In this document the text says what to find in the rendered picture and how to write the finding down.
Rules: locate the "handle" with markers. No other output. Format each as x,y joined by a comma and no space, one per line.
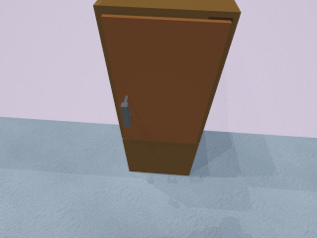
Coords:
126,115

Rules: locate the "cupboard door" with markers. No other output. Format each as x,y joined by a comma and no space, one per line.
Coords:
167,67

